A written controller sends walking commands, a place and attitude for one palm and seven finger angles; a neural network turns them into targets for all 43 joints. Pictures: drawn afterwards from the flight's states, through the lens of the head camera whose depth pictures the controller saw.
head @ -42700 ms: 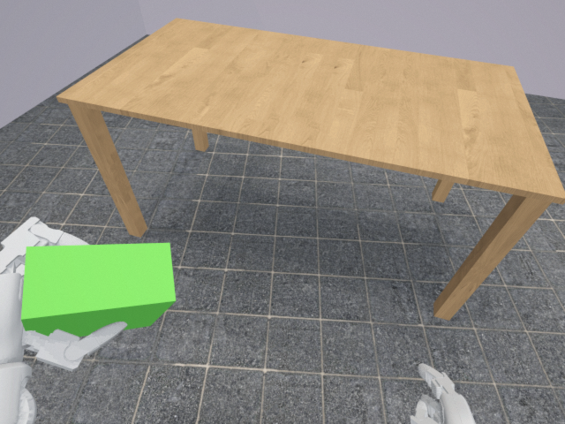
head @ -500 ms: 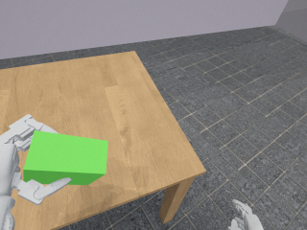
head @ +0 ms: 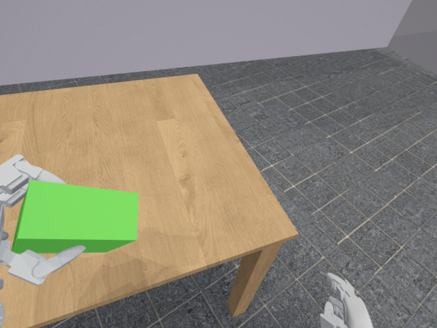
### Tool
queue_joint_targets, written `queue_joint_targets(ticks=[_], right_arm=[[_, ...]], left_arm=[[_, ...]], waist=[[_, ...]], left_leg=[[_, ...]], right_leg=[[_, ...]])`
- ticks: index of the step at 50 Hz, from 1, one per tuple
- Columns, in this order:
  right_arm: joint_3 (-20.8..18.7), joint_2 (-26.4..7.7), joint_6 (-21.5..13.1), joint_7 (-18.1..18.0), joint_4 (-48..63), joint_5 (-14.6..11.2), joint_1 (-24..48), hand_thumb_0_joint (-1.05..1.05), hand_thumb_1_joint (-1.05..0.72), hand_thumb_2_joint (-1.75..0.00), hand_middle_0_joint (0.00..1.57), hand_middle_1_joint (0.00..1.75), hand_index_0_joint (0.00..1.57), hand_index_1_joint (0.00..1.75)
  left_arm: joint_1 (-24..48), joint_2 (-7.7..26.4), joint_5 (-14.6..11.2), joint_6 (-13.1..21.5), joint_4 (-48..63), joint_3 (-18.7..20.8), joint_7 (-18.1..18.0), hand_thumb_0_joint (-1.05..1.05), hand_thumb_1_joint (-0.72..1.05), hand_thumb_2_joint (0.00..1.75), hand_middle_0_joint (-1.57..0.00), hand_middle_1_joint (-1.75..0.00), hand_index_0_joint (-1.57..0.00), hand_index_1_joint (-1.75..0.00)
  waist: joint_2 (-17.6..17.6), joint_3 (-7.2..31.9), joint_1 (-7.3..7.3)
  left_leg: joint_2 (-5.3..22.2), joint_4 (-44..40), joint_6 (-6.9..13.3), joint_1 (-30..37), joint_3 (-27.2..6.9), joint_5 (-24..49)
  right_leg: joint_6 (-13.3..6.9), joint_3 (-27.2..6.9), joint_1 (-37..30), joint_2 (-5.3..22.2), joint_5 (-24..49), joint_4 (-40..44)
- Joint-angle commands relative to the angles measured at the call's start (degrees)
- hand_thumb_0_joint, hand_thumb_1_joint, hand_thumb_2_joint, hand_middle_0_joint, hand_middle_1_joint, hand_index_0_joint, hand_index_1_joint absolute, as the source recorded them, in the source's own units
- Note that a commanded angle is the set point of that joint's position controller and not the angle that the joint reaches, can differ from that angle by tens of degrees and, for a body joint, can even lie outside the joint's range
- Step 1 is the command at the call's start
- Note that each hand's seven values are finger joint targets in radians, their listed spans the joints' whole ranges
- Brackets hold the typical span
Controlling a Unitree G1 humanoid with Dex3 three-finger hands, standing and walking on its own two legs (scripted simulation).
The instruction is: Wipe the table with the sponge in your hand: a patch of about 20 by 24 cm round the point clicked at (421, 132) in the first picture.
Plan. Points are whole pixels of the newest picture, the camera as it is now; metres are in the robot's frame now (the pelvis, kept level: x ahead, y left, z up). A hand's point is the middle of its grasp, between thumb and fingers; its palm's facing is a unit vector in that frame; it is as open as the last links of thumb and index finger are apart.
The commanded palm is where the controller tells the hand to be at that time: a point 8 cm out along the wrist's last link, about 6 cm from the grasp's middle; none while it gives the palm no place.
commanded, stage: step back with the hand held close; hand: left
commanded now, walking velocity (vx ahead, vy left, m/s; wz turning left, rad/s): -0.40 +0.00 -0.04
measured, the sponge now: (91, 223) +0.22 +0.21 +0.14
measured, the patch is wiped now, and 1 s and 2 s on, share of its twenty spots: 1.00 1.00 1.00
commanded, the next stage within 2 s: stop stepping back and stand still in 0.70 s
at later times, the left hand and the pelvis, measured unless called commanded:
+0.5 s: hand (9, 285) +0.13 +0.25 +0.17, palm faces +0.34 -0.85 -0.40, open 10.5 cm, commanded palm +0.05 +0.29 +0.19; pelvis -0.10 +0.00 +0.00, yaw +2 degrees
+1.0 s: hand out of the picture -0.06 +0.19 +0.17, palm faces +0.32 -0.87 -0.37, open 10.5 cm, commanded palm -0.10 +0.24 +0.19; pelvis -0.26 -0.04 +0.01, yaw +0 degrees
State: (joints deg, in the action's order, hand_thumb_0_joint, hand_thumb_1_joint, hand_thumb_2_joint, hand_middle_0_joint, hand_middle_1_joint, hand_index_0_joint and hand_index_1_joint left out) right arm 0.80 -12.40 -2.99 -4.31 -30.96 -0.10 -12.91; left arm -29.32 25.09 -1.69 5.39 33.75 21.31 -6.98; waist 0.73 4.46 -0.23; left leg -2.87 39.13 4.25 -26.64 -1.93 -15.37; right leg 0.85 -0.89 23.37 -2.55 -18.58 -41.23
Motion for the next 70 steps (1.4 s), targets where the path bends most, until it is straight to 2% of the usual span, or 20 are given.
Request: queue_joint_targets(ticks=[1, 8, 11, 15, 21, 25, 28, 40, 42, 43, 45, 48, 54, 57, 59, 60, 63, 65, 68, 70], right_arm=[[-2.82, -8.32, -4.19, -0.49, 6.58, 0.31, 4.09, 0.0, -0.9, -0.9, 0.2, 0.3, 0.2, 0.3], [-2.84, -7.61, -4.23, 0.33, 4.32, -0.86, 5.94, 0.0, -0.9, -0.9, 0.2, 0.3, 0.2, 0.3], [-3.55, -7.3, -3.03, 0.33, 6.03, -1.25, 7.13, 0.0, -0.9, -0.9, 0.2, 0.3, 0.2, 0.3], [-4.72, -6.3, -0.52, -0.61, 6.24, -1.74, 7.33, 0.0, -0.9, -0.9, 0.2, 0.3, 0.2, 0.3], [-2.19, -5.13, 0.63, -1.76, 6.39, -1.16, 9.14, 0.0, -0.9, -0.9, 0.2, 0.3, 0.2, 0.3], [-5.88, -7.69, -2.16, -0.14, 6.93, -1.58, 6.11, 0.0, -0.9, -0.9, 0.2, 0.3, 0.2, 0.3], [-4.58, -6.55, -3.89, 1.04, 5.77, 0.04, 4.62, 0.0, -0.9, -0.9, 0.2, 0.3, 0.2, 0.3], [-3.12, -7.45, -5.31, 1.03, 4.79, -0.08, 5.77, 0.0, -0.9, -0.9, 0.2, 0.3, 0.2, 0.3], [-2.7, -6.36, -5.19, 1.44, 6.33, -0.98, 5.72, 0.0, -0.9, -0.9, 0.2, 0.3, 0.2, 0.3], [-3.92, -6.21, -4.86, 1.2, 6.61, -2.09, 4.18, 0.0, -0.9, -0.9, 0.2, 0.3, 0.2, 0.3], [-4.09, -7.95, -4.78, 0.79, 6.8, -2.5, 5.57, 0.0, -0.9, -0.9, 0.2, 0.3, 0.2, 0.3], [-1.72, -5.56, -2.36, 0.64, 5.78, -1.6, 7.37, 0.0, -0.9, -0.9, 0.2, 0.3, 0.2, 0.3], [-3.46, -7.96, -4.61, 0.35, 5.4, -1.9, 3.67, 0.0, -0.9, -0.9, 0.2, 0.3, 0.2, 0.3], [-3.77, -8.64, -6.08, -0.46, 6.73, -1.2, 2.24, 0.0, -0.9, -0.9, 0.2, 0.3, 0.2, 0.3], [-5.37, -7.94, -7.91, -0.57, 5.27, -1.54, 2.53, 0.0, -0.9, -0.9, 0.2, 0.3, 0.2, 0.3], [-4.25, -7.41, -8.46, 0.0, 3.49, -1.42, 1.06, 0.0, -0.9, -0.9, 0.2, 0.3, 0.2, 0.3], [-3.7, -8.67, -9.32, 1.63, 0.3, -2.99, 1.12, 0.0, -0.9, -0.9, 0.2, 0.3, 0.2, 0.3], [-3.66, -9.69, -8.16, 0.16, 0.87, -2.13, 0.71, 0.0, -0.9, -0.9, 0.2, 0.3, 0.2, 0.3], [-2.88, -8.91, -6.0, -0.35, 3.39, -1.86, 3.27, 0.0, -0.9, -0.9, 0.2, 0.3, 0.2, 0.3], [-3.56, -7.54, -4.73, -0.2, 4.88, -1.95, 5.41, 0.0, -0.9, -0.9, 0.2, 0.3, 0.2, 0.3]], left_arm=[[6.92, 4.25, -1.23, 3.74, 10.86, 3.26, -0.72, 0.0, 0.1, 1.3, -1.2, -1.6, -1.2, -1.6], [9.0, 3.99, -1.58, 4.39, 11.84, 0.18, 0.56, 0.0, 0.1, 1.3, -1.2, -1.6, -1.2, -1.6], [1.54, 6.7, -2.46, 4.47, 14.13, 3.98, 0.1, 0.0, 0.1, 1.3, -1.2, -1.6, -1.2, -1.6], [0.12, 11.46, -3.08, 4.92, 15.58, 8.89, -2.01, 0.0, 0.1, 1.3, -1.2, -1.6, -1.2, -1.6], [3.31, 9.06, -2.16, 4.72, 8.43, 6.87, -1.87, 0.0, 0.1, 1.3, -1.2, -1.6, -1.2, -1.6], [-1.13, 7.07, -2.4, 5.84, 13.98, 6.0, -1.9, 0.0, 0.1, 1.3, -1.2, -1.6, -1.2, -1.6], [1.51, 6.22, -2.07, 5.11, 23.35, 4.88, -1.82, 0.0, 0.1, 1.3, -1.2, -1.6, -1.2, -1.6], [4.06, 5.72, -1.44, 1.54, 9.17, 4.99, -1.47, 0.0, 0.1, 1.3, -1.2, -1.6, -1.2, -1.6], [5.04, 6.41, -1.25, 2.76, 8.48, 4.26, -1.04, 0.0, 0.1, 1.3, -1.2, -1.6, -1.2, -1.6], [4.1, 5.94, -1.8, 2.37, 6.67, 2.47, -0.93, 0.0, 0.1, 1.3, -1.2, -1.6, -1.2, -1.6], [4.27, 6.42, -2.27, 1.91, 6.11, 3.5, -0.53, 0.0, 0.1, 1.3, -1.2, -1.6, -1.2, -1.6], [6.06, 7.18, -2.55, 1.62, 5.06, 3.81, -0.26, 0.0, 0.1, 1.3, -1.2, -1.6, -1.2, -1.6], [5.87, 8.8, -1.9, 2.75, 11.85, 5.01, -0.52, 0.0, 0.1, 1.3, -1.2, -1.6, -1.2, -1.6], [4.41, 9.0, -1.46, 3.62, 17.09, 5.93, -1.33, 0.0, 0.1, 1.3, -1.2, -1.6, -1.2, -1.6], [6.9, 9.9, -0.13, 4.81, 18.71, 6.96, -1.44, 0.0, 0.1, 1.3, -1.2, -1.6, -1.2, -1.6], [9.46, 10.5, -0.91, 4.58, 17.1, 5.27, -1.42, 0.0, 0.1, 1.3, -1.2, -1.6, -1.2, -1.6], [15.61, 2.75, -1.3, 4.03, -0.01, -0.88, 0.46, 0.0, 0.1, 1.3, -1.2, -1.6, -1.2, -1.6], [17.82, 4.37, -1.73, 1.98, -4.69, 0.39, 0.97, 0.0, 0.1, 1.3, -1.2, -1.6, -1.2, -1.6], [16.04, 4.94, -1.76, 1.06, -5.36, 1.38, 1.44, 0.0, 0.1, 1.3, -1.2, -1.6, -1.2, -1.6], [11.19, 6.85, -1.79, 1.37, -3.71, 3.25, 1.83, 0.0, 0.1, 1.3, -1.2, -1.6, -1.2, -1.6]], waist=[[-7.66, 2.85, -0.27], [-5.08, 12.59, -0.97], [-1.82, 13.34, -0.81], [9.76, 8.75, 0.1], [-0.16, 3.76, 1.79], [-14.94, 12.29, -0.08], [-12.74, 12.71, 0.46], [-10.3, 5.0, -0.51], [3.27, 4.11, -0.32], [17.69, 7.05, -0.02], [13.47, 6.02, 0.81], [5.67, 2.58, 3.47], [4.36, 6.84, 1.06], [-15.31, 9.77, 0.65], [-23.29, 9.55, 1.09], [-29.87, 3.07, 3.91], [-4.66, -15.6, 0.66], [-7.41, -9.78, 0.65], [2.6, -3.92, -0.12], [18.93, 0.72, 0.67]], left_leg=[[15.77, -17.67, 2.71, 3.64, -16.06, 7.61], [13.46, -6.44, -0.81, 22.47, -9.74, 38.46], [10.32, -2.4, -1.84, 16.05, -7.27, 21.55], [2.75, 25.13, -5.42, 4.67, -4.62, -12.22], [5.13, -5.42, -4.94, 2.67, -0.37, -0.39], [24.33, -12.36, 3.07, 26.5, -13.14, 52.39], [21.36, -9.39, 4.19, 26.87, -11.49, 60.05], [16.34, -11.48, -0.61, 4.27, -6.51, 5.25], [8.26, 6.94, -3.75, 1.58, 1.36, -10.58], [1.16, 25.02, -5.98, -2.32, 3.5, -15.38], [3.08, 36.48, -5.62, -0.02, -4.34, -9.63], [4.85, 35.64, -5.08, 2.34, -1.46, -2.77], [4.78, -1.71, -0.07, 13.78, 2.39, -12.83], [8.47, -28.8, 1.48, 16.51, 2.74, -4.94], [15.98, -21.93, 3.85, 22.67, 1.83, 20.66], [20.82, -23.87, 8.58, 19.1, -11.51, 12.65], [20.38, -24.1, 5.53, 4.92, -4.76, 11.61], [17.42, -16.46, 3.67, 5.57, -0.41, 10.68], [8.18, 2.36, 1.61, 0.58, 2.39, -12.99], [0.83, 29.66, -0.79, -4.67, 2.22, -16.19]], right_leg=[[-0.32, -1.24, -4.0, 0.49, -3.79, 3.29], [-1.46, -3.32, -4.71, 3.79, 13.5, 17.55], [-4.57, -5.45, -5.82, 8.15, 17.97, 17.51], [-13.45, -16.72, 1.21, 25.34, 33.35, 23.3], [-5.6, -5.27, -5.4, 16.57, 46.73, 8.6], [0.17, -2.0, 10.68, 3.6, -8.61, -9.99], [1.1, -2.62, 12.31, 3.15, -9.14, -10.26], [0.98, 1.24, -11.25, 1.82, 9.58, 15.62], [-2.87, -3.49, -10.7, 10.23, 20.66, 25.58], [-9.08, -16.28, -8.28, 21.32, 22.46, 27.1], [-10.0, -14.87, 1.03, 22.11, 16.62, 25.67], [-6.92, -7.95, 10.95, 18.2, 0.4, 25.27], [-4.09, -8.99, 6.41, 17.21, -7.38, 23.15], [-1.96, 1.56, -2.67, 4.52, -3.94, -4.98], [-0.05, 7.74, 9.89, -0.66, -9.07, -24.48], [0.36, 2.3, 19.49, 2.11, -10.94, -33.5], [-1.76, -1.06, 17.9, 6.26, -5.29, -20.62], [-0.83, 3.07, 1.97, 3.79, 0.97, -4.32], [-0.89, 5.77, -15.54, 2.8, 8.12, 16.86], [-7.75, -23.45, -9.3, 19.29, -7.63, 29.46]])
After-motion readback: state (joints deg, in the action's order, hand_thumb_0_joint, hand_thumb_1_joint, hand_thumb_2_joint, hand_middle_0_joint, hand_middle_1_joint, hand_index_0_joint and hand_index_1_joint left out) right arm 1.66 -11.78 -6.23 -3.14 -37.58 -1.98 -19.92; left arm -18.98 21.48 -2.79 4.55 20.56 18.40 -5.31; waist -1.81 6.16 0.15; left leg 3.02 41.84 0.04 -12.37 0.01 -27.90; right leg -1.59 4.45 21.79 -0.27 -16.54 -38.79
